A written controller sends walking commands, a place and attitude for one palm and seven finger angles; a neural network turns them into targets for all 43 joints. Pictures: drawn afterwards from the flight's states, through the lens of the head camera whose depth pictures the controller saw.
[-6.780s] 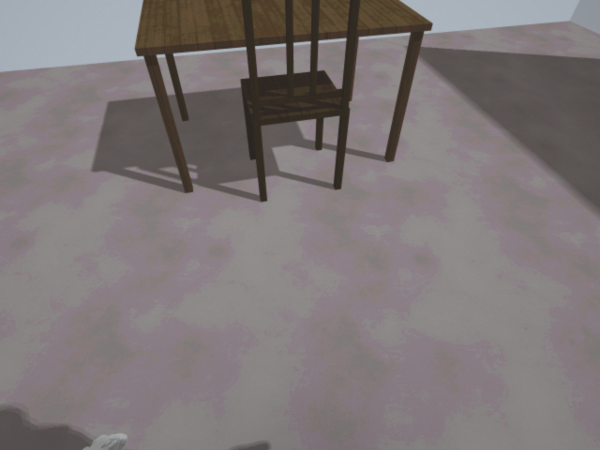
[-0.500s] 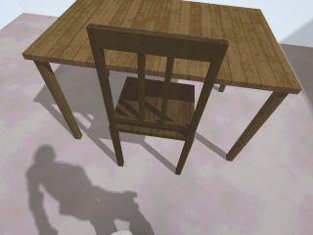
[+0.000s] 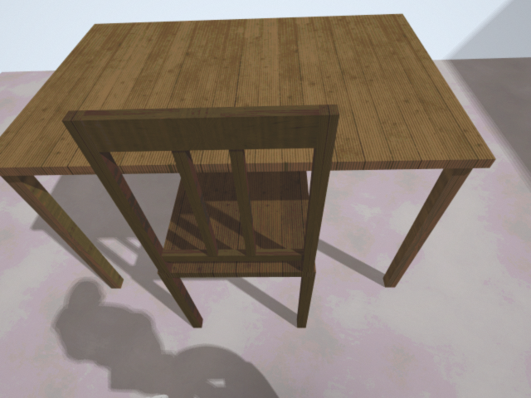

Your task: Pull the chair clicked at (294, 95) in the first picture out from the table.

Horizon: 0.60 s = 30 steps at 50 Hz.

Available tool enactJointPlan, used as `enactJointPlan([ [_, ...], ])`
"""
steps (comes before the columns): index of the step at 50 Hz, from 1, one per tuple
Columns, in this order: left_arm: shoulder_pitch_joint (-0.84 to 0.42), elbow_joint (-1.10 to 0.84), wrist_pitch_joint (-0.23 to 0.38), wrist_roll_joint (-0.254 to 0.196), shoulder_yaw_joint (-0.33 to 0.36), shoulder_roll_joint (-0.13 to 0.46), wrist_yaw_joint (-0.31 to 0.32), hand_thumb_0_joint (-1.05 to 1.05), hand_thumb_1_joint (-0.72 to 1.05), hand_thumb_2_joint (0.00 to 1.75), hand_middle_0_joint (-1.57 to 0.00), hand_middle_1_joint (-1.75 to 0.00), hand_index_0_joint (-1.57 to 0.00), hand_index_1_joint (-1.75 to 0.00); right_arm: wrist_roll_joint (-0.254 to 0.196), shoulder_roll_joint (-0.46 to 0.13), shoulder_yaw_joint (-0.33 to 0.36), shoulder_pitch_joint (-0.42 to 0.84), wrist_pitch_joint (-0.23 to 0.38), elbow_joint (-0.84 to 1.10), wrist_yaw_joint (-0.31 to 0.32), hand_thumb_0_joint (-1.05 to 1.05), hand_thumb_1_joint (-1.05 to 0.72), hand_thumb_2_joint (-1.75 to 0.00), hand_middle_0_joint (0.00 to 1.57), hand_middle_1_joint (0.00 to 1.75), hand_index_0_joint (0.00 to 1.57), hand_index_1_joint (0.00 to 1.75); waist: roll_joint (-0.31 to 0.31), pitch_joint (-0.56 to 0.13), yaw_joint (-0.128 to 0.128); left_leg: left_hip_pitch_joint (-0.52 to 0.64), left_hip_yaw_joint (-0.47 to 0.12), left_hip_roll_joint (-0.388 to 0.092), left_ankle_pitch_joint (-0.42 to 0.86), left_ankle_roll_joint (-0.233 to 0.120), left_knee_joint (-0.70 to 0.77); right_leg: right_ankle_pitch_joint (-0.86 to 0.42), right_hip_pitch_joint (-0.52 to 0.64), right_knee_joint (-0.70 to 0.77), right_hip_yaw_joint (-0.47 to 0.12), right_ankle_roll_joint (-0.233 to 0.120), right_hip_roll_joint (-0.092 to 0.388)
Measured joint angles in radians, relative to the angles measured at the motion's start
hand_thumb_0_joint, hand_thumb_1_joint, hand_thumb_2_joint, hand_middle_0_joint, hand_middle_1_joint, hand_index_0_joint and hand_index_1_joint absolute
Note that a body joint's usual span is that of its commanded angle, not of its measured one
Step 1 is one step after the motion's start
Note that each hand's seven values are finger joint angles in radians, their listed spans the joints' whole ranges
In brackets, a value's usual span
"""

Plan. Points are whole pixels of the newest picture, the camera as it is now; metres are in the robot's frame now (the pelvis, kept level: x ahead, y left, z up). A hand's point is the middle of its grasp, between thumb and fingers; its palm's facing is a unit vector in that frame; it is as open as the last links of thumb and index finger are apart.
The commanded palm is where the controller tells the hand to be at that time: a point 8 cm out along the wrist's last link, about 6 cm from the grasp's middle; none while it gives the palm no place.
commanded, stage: come to a stop and stand still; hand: left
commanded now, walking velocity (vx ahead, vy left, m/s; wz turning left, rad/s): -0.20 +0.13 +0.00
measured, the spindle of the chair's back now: (199, 210) +0.47 +0.15 -0.05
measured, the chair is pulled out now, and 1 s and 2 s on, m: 0.00 0.00 0.00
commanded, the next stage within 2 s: look again from close up in 0.76 s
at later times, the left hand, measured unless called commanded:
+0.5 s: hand out of the picture -0.03 +0.26 -0.16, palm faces +0.02 -0.96 -0.27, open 7.4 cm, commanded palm none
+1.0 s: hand out of the picture -0.03 +0.23 -0.15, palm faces -0.01 -0.97 -0.22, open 7.3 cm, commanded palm none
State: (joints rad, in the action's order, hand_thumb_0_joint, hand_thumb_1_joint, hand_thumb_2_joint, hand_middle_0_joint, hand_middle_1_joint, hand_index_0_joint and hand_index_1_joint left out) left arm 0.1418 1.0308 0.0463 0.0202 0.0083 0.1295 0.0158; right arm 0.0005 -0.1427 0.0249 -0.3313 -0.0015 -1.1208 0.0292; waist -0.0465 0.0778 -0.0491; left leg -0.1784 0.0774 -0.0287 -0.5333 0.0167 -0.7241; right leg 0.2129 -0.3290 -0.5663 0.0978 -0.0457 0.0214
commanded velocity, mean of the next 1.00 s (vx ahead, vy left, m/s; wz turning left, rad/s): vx -0.01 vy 0.02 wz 0.00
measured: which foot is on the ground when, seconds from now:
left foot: up 0.00-0.26, down 0.28-1.00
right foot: down 0.00-0.34, up 0.36-0.48, down 0.50-1.00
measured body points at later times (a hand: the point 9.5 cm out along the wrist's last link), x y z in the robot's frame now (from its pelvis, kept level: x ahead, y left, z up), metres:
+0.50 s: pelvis -0.04 +0.06 +0.00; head -0.06 +0.04 +0.45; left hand -0.03 +0.31 -0.14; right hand +0.00 -0.17 -0.16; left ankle -0.04 +0.14 -0.73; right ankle -0.01 -0.05 -0.73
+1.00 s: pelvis -0.04 +0.06 +0.01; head -0.03 +0.03 +0.46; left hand -0.03 +0.28 -0.13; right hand -0.05 -0.15 -0.16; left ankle -0.04 +0.14 -0.73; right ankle -0.01 -0.05 -0.73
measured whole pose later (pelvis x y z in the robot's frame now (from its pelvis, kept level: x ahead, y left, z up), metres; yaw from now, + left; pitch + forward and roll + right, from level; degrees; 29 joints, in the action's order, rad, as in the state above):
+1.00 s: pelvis -0.04 +0.06 +0.01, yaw -2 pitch -1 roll +1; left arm 0.29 1.10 0.01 0.02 -0.01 0.13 0.02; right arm 0.01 -0.17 -0.02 -0.32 0.02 -1.08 0.02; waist -0.04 0.02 -0.01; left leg -0.16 0.10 0.06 -0.22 -0.06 -0.38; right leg 0.21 -0.25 -0.47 0.03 -0.01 0.03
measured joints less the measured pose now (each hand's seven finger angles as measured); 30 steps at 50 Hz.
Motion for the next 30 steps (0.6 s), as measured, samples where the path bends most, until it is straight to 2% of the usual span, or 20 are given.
enactJointPlan([
  [4, -0.015, 0.001, -0.020, -0.001, 0.012, 0.003, 0.020, -0.01, 0.93, 0.90, -0.21, -0.30, -0.20, -0.30, -0.008, 0.008, 0.007, 0.036, -0.024, 0.012, 0.004, 0.01, -0.91, -0.90, 0.20, 0.30, 0.20, 0.30, 0.012, 0.012, 0.013, -0.084, -0.043, 0.006, -0.004, 0.015, -0.071, -0.032, 0.011, 0.045, -0.002, -0.003, 0.005],
  [9, -0.013, 0.003, -0.052, 0.009, 0.023, 0.015, 0.018, -0.01, 0.93, 0.90, -0.21, -0.30, -0.20, -0.30, 0.000, 0.003, 0.017, 0.070, -0.041, 0.038, -0.006, 0.01, -0.91, -0.90, 0.20, 0.30, 0.19, 0.30, 0.020, -0.002, 0.036, -0.118, -0.052, 0.005, 0.062, 0.022, -0.058, -0.063, 0.002, 0.071, -0.009, 0.011, 0.013],
  [11, -0.004, 0.003, -0.060, 0.011, 0.029, 0.022, 0.018, -0.01, 0.92, 0.90, -0.21, -0.30, -0.20, -0.30, 0.002, 0.000, 0.018, 0.076, -0.039, 0.048, -0.009, 0.01, -0.91, -0.90, 0.20, 0.30, 0.19, 0.30, 0.027, -0.010, 0.045, -0.101, -0.048, 0.007, 0.093, 0.021, -0.007, -0.072, -0.006, 0.071, -0.013, 0.020, 0.016],
  [13, 0.010, 0.006, -0.068, 0.009, 0.033, 0.030, 0.018, 0.00, 0.92, 0.90, -0.21, -0.30, -0.20, -0.30, 0.004, -0.002, 0.017, 0.075, -0.032, 0.056, -0.010, 0.01, -0.91, -0.90, 0.20, 0.30, 0.19, 0.30, 0.034, -0.023, 0.051, -0.055, -0.042, 0.008, 0.162, 0.017, 0.110, -0.073, -0.019, 0.056, -0.016, 0.033, 0.017],
  [16, 0.054, 0.008, -0.073, -0.002, 0.024, 0.049, 0.035, 0.00, 0.91, 0.90, -0.21, -0.30, -0.20, -0.30, 0.012, -0.003, 0.013, 0.056, -0.025, 0.092, -0.014, 0.01, -0.91, -0.90, 0.20, 0.30, 0.20, 0.30, 0.070, -0.037, 0.051, -0.028, -0.010, 0.038, 0.198, -0.034, 0.134, -0.052, -0.032, 0.001, -0.044, 0.043, 0.046],
  [19, 0.120, 0.009, -0.098, 0.001, 0.012, 0.044, 0.022, 0.00, 0.91, 0.90, -0.21, -0.30, -0.20, -0.30, 0.020, -0.023, 0.009, 0.021, -0.027, 0.139, -0.014, 0.01, -0.91, -0.90, 0.20, 0.30, 0.19, 0.30, 0.040, -0.086, 0.051, -0.011, 0.010, 0.047, 0.187, -0.066, 0.136, 0.065, -0.036, -0.067, -0.064, 0.028, 0.045],
  [22, 0.174, 0.001, -0.103, 0.007, 0.012, 0.046, 0.008, 0.00, 0.91, 0.90, -0.21, -0.30, -0.20, -0.30, 0.022, -0.034, 0.003, 0.015, -0.032, 0.169, -0.014, 0.01, -0.92, -0.90, 0.20, 0.30, 0.20, 0.30, 0.016, -0.116, 0.051, -0.013, 0.027, 0.066, 0.202, -0.083, 0.160, 0.095, -0.038, -0.160, -0.081, 0.022, 0.032],
  [25, 0.207, -0.008, -0.086, 0.009, 0.016, 0.057, 0.004, 0.00, 0.91, 0.90, -0.20, -0.30, -0.20, -0.30, 0.020, -0.040, -0.005, 0.024, -0.025, 0.183, -0.014, 0.01, -0.93, -0.90, 0.20, 0.30, 0.20, 0.30, 0.027, -0.115, 0.065, -0.035, 0.047, 0.098, 0.217, -0.093, 0.172, 0.094, 0.015, -0.082, -0.090, 0.019, 0.025],
  [26, 0.207, -0.002, -0.080, 0.009, 0.016, 0.051, 0.005, 0.00, 0.91, 0.90, -0.20, -0.30, -0.20, -0.30, 0.018, -0.047, -0.007, 0.034, -0.020, 0.182, -0.013, 0.01, -0.93, -0.90, 0.20, 0.30, 0.20, 0.30, 0.015, -0.103, 0.071, -0.042, 0.049, 0.095, 0.221, -0.095, 0.173, 0.092, 0.015, -0.063, -0.093, 0.028, 0.021],
  [30, 0.214, 0.008, -0.057, 0.004, 0.000, 0.024, 0.001, 0.00, 0.91, 0.90, -0.20, -0.30, -0.19, -0.30, 0.014, -0.067, -0.010, 0.057, -0.002, 0.180, -0.007, 0.01, -0.94, -0.90, 0.20, 0.30, 0.20, 0.30, -0.024, -0.063, 0.065, -0.040, 0.038, 0.095, 0.268, -0.100, 0.232, 0.026, 0.024, 0.007, -0.082, 0.048, 0.019],
])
